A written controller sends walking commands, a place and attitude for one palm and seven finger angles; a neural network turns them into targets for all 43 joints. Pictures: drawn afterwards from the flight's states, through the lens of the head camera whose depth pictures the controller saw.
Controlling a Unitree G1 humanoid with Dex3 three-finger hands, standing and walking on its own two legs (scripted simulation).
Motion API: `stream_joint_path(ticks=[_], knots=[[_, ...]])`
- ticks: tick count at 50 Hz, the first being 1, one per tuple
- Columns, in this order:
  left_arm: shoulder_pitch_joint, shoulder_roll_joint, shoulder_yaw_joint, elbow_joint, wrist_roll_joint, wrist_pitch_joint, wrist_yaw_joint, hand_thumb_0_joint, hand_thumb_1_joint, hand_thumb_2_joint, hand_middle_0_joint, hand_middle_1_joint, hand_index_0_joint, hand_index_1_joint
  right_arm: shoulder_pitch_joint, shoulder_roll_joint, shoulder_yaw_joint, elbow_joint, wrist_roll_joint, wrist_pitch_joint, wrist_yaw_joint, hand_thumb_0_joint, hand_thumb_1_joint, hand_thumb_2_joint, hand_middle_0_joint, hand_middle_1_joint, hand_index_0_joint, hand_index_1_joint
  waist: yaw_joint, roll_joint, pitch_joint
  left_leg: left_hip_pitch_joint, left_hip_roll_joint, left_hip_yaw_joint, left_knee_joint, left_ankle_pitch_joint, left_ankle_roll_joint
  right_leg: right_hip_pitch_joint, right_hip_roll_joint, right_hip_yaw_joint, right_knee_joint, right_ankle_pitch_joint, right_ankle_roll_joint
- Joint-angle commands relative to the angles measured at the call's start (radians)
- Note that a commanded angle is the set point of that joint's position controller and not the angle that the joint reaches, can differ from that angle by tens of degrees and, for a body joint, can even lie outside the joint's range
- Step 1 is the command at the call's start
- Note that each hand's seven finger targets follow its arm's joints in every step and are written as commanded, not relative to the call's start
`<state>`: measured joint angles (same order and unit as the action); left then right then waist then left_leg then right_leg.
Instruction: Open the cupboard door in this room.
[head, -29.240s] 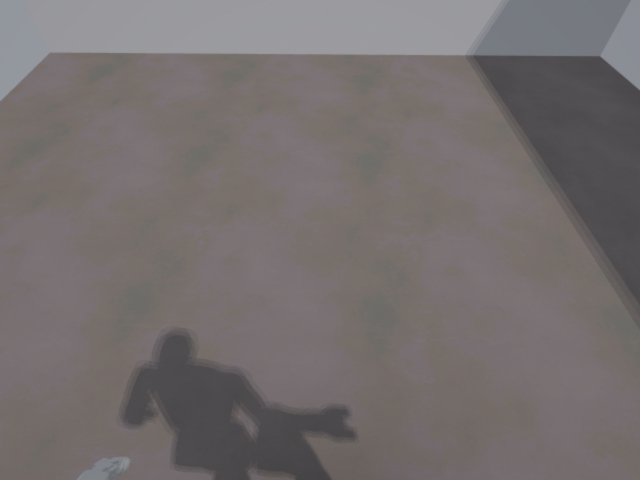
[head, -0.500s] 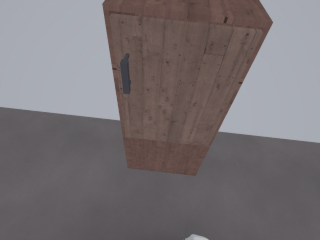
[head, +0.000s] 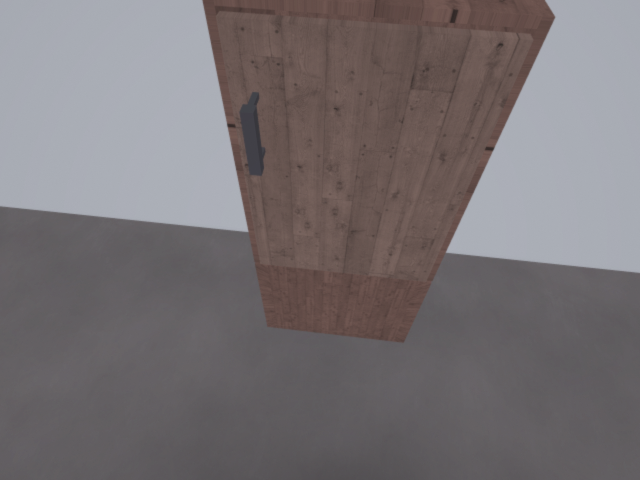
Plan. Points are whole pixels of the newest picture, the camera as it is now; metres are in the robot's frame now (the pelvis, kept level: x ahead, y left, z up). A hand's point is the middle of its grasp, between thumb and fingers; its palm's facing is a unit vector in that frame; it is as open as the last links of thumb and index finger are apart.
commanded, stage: come to a stop and stand still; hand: left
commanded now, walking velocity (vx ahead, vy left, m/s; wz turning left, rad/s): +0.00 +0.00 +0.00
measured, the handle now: (255, 134) +0.60 +0.16 +0.08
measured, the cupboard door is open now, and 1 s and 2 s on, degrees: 0 0 0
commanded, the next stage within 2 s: look again from close up in 0.50 s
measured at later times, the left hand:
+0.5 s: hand out of the picture -0.03 +0.17 -0.16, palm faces +0.01 -0.99 -0.17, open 7.4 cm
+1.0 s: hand out of the picture +0.02 +0.19 -0.16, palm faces -0.01 -0.97 -0.24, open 7.4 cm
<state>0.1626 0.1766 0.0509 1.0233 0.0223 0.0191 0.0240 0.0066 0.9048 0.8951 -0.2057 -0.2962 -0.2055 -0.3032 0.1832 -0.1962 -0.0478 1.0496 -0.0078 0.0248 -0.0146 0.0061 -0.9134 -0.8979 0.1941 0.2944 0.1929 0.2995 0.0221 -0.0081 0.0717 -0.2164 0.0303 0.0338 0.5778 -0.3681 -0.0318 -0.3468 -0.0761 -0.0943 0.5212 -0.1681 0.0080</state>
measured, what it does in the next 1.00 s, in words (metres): steps on the spot: left foot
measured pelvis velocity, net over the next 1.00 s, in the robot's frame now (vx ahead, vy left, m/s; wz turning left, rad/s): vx -0.01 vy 0.01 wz -0.03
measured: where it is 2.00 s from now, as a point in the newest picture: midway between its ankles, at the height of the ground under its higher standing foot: outside the picture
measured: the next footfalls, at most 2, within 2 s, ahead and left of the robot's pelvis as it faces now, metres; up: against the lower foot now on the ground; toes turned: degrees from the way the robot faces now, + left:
left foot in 0.02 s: +0.01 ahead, +0.13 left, +0.00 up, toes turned +2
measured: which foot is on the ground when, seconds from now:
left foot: up 0.00-0.00, down 0.02-1.00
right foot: down 0.00-1.00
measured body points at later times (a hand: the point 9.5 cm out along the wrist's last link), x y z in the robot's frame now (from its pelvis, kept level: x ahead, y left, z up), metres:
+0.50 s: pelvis -0.02 +0.01 +0.01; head +0.00 +0.01 +0.46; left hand -0.03 +0.22 -0.15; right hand -0.03 -0.21 -0.15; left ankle -0.03 +0.13 -0.73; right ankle -0.02 -0.11 -0.73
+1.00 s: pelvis -0.01 +0.01 +0.01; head -0.01 -0.01 +0.45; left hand +0.02 +0.24 -0.14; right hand -0.02 -0.21 -0.16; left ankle -0.03 +0.13 -0.73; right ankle -0.02 -0.11 -0.73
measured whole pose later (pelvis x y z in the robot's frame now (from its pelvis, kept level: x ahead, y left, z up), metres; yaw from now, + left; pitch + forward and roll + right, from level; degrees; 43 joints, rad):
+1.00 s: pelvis -0.01 +0.01 +0.01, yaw -2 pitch -1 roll +1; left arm 0.25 0.16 0.00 1.08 0.01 -0.02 0.02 0.01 0.91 0.90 -0.20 -0.30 -0.20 -0.30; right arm 0.30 -0.17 0.01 1.08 -0.02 -0.03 -0.02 0.02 -0.92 -0.90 0.20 0.29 0.20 0.30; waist -0.01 0.04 0.01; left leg -0.18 0.01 0.07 0.47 -0.28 0.00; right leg -0.23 -0.04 -0.02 0.52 -0.28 0.01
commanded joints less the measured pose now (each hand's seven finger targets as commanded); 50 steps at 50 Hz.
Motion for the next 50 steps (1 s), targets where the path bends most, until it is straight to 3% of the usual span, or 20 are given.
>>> stream_joint_path(ticks=[1,2,3,4,5,9,11,12,13,15,20,28,29,30,31,32,33,37,43,50], knots=[[0.047,0.077,0.007,-0.05,-0.013,0.005,0.004,0.0,0.9,0.9,-0.2,-0.3,-0.2,-0.3,0.11,-0.139,-0.017,-0.034,-0.011,-0.027,-0.005,0.0,-0.9,-0.9,0.2,0.3,0.2,0.3,-0.014,0.213,-0.044,0.003,0.249,-0.264,-0.365,0.104,0.104,-0.036,0.004,0.044,0.043,-0.196,0.008],[0.011,0.08,0.003,-0.039,-0.004,0.017,0.006,0.0,0.9,0.9,-0.2,-0.3,-0.2,-0.3,0.044,-0.14,-0.017,-0.043,-0.012,-0.026,-0.01,0.0,-0.9,-0.9,0.2,0.3,0.2,0.3,-0.024,0.282,0.016,-0.136,0.277,-0.3,-0.444,0.034,0.142,0.011,0.011,0.053,0.141,-0.261,0.022],[0.019,0.091,0.004,-0.031,0.0,0.02,0.003,0.0,0.9,0.9,-0.2,-0.3,-0.2,-0.3,0.007,-0.115,-0.01,-0.051,-0.012,-0.028,-0.015,0.0,-0.9,-0.9,0.2,0.3,0.2,0.3,-0.001,0.248,0.048,-0.182,0.252,-0.256,-0.441,0.056,0.157,0.042,0.006,0.082,0.205,-0.252,0.008],[0.046,0.083,0.002,-0.01,0.001,0.019,-0.003,0.0,0.9,0.9,-0.2,-0.3,-0.2,-0.3,-0.015,-0.109,-0.004,-0.048,-0.015,-0.03,-0.019,0.0,-0.9,-0.9,0.2,0.3,0.2,0.3,0.012,0.205,0.044,-0.149,0.218,-0.208,-0.41,0.108,0.153,0.034,0.014,0.088,0.236,-0.224,0.005],[0.071,0.072,-0.003,0.006,-0.001,0.016,-0.006,0.0,0.9,0.9,-0.2,-0.3,-0.2,-0.3,-0.02,-0.106,-0.002,-0.046,-0.015,-0.031,-0.021,0.0,-0.9,-0.9,0.2,0.3,0.2,0.3,0.017,0.202,0.036,-0.106,0.196,-0.169,-0.386,0.158,0.149,0.021,0.018,0.088,0.243,-0.216,0.005],[0.092,0.055,-0.022,0.03,-0.005,-0.004,-0.006,0.0,0.9,0.9,-0.2,-0.3,-0.2,-0.3,0.043,-0.096,-0.004,-0.008,-0.007,-0.039,-0.024,0.0,-0.9,-0.9,0.2,0.3,0.2,0.3,-0.004,0.14,-0.024,0.071,0.172,-0.118,-0.293,0.413,0.148,0.045,0.017,0.063,0.055,-0.175,0.019],[0.143,0.069,-0.029,0.061,-0.009,-0.02,0.0,0.0,0.9,0.9,-0.2,-0.3,-0.2,-0.3,0.07,-0.088,-0.003,0.01,0.002,-0.044,-0.025,0.0,-0.9,-0.9,0.2,0.3,0.2,0.3,0.003,0.077,-0.073,0.109,0.132,-0.095,-0.199,0.489,0.108,0.144,0.0,0.088,-0.149,0.033,0.016],[0.147,0.093,-0.03,0.072,-0.009,-0.029,0.005,0.0,0.9,0.9,-0.2,-0.3,-0.2,-0.3,0.09,-0.067,0.0,0.013,0.008,-0.046,-0.023,0.0,-0.9,-0.9,0.2,0.3,0.2,0.3,-0.018,0.023,-0.081,0.075,0.095,-0.069,-0.178,0.425,0.072,0.199,-0.046,0.141,-0.164,0.167,-0.003],[0.14,0.112,-0.033,0.071,-0.011,-0.032,0.008,0.0,0.9,0.9,-0.2,-0.3,-0.2,-0.3,0.096,-0.057,0.0,0.014,0.013,-0.045,-0.019,0.0,-0.9,-0.9,0.2,0.3,0.2,0.3,-0.027,0.016,-0.077,0.061,0.077,-0.063,-0.193,0.345,0.055,0.209,-0.082,0.156,-0.159,0.22,-0.017],[0.117,0.101,-0.034,0.08,-0.012,-0.034,0.006,0.0,0.9,0.9,-0.2,-0.3,-0.2,-0.3,0.089,-0.057,0.005,0.022,0.006,-0.035,-0.019,0.0,-0.9,-0.9,0.2,0.3,0.2,0.3,-0.035,-0.099,-0.042,0.086,0.068,-0.048,-0.211,0.232,0.035,0.122,-0.069,0.167,-0.164,0.108,-0.03],[0.131,0.075,-0.038,0.085,-0.012,-0.028,0.008,0.0,0.9,0.9,-0.2,-0.3,-0.2,-0.3,0.108,-0.05,0.018,0.046,0.004,-0.042,-0.017,0.0,-0.9,-0.9,0.2,0.3,0.2,0.3,-0.026,-0.037,-0.01,0.067,0.076,-0.059,-0.267,0.164,0.045,0.106,-0.042,0.155,-0.199,-0.041,-0.018],[0.164,0.062,-0.038,0.094,-0.013,-0.032,0.011,0.0,0.9,0.9,-0.2,-0.3,-0.2,-0.3,0.146,-0.029,0.025,0.071,0.004,-0.045,-0.019,0.0,-0.9,-0.9,0.2,0.3,0.2,0.3,-0.018,0.003,-0.009,0.044,0.076,-0.055,-0.268,0.167,0.044,0.131,-0.038,0.145,-0.2,-0.018,-0.023],[0.167,0.059,-0.039,0.092,-0.014,-0.032,0.011,0.0,0.9,0.9,-0.2,-0.3,-0.2,-0.3,0.154,-0.024,0.025,0.072,0.003,-0.048,-0.02,0.0,-0.9,-0.9,0.2,0.3,0.2,0.3,-0.02,0.011,-0.018,0.046,0.077,-0.054,-0.268,0.182,0.044,0.137,-0.039,0.145,-0.196,-0.001,-0.023],[0.234,0.084,-0.045,0.118,0.0,-0.058,0.051,0.0,0.9,0.9,-0.2,-0.3,-0.2,-0.3,0.057,-0.069,0.029,0.009,0.004,-0.061,-0.007,0.0,-0.9,-0.9,0.2,0.3,0.2,0.3,0.016,0.023,-0.008,-0.02,0.092,-0.008,-0.064,0.268,0.021,0.147,-0.081,0.172,-0.142,0.304,-0.028],[0.193,0.126,-0.036,0.07,-0.008,-0.069,0.042,0.0,0.9,0.9,-0.2,-0.3,-0.2,-0.3,0.136,-0.016,0.032,-0.018,-0.002,-0.051,-0.003,0.0,-0.9,-0.9,0.2,0.3,0.2,0.3,-0.043,0.059,-0.109,0.0,0.034,-0.026,-0.098,0.092,0.023,0.166,-0.109,0.22,-0.142,0.123,-0.06],[0.16,0.117,-0.039,0.054,-0.01,-0.069,0.033,0.0,0.9,0.9,-0.2,-0.3,-0.2,-0.3,0.169,-0.019,0.034,-0.01,-0.005,-0.054,-0.001,0.0,-0.9,-0.9,0.2,0.3,0.2,0.3,-0.05,0.074,-0.103,0.005,0.043,-0.038,-0.125,0.106,0.031,0.119,-0.077,0.195,-0.124,-0.048,-0.072],[0.147,0.107,-0.037,0.043,-0.006,-0.066,0.024,0.0,0.9,0.9,-0.2,-0.3,-0.2,-0.3,0.19,-0.02,0.034,-0.018,-0.012,-0.057,0.001,0.0,-0.9,-0.9,0.2,0.3,0.2,0.3,-0.045,0.112,-0.091,-0.01,0.058,-0.046,-0.132,0.16,0.042,0.113,-0.046,0.153,-0.098,-0.079,-0.065],[0.155,0.07,-0.044,0.047,-0.01,-0.055,0.015,0.0,0.9,0.9,-0.2,-0.3,-0.2,-0.3,0.187,-0.039,0.036,-0.031,-0.007,-0.06,-0.009,0.0,-0.9,-0.9,0.2,0.3,0.2,0.3,-0.033,0.014,-0.019,-0.053,0.074,-0.071,-0.18,0.175,0.063,0.11,-0.014,0.135,-0.084,-0.055,-0.05],[0.144,0.087,-0.038,0.037,-0.009,-0.051,0.012,0.0,0.9,0.9,-0.2,-0.3,-0.2,-0.3,0.179,-0.056,0.036,-0.023,-0.008,-0.063,-0.012,0.0,-0.9,-0.9,0.2,0.3,0.2,0.3,-0.026,-0.011,0.021,-0.053,0.069,-0.069,-0.212,0.167,0.063,0.099,-0.015,0.14,-0.085,-0.039,-0.044],[0.128,0.12,-0.026,0.023,-0.009,-0.054,0.011,0.0,0.9,0.9,-0.2,-0.3,-0.2,-0.3,0.15,-0.089,0.031,-0.012,-0.008,-0.073,-0.014,0.0,-0.9,-0.9,0.2,0.3,0.2,0.3,-0.02,-0.006,-0.035,0.0,0.075,-0.056,-0.208,0.243,0.065,0.135,-0.023,0.146,-0.074,0.058,-0.046]])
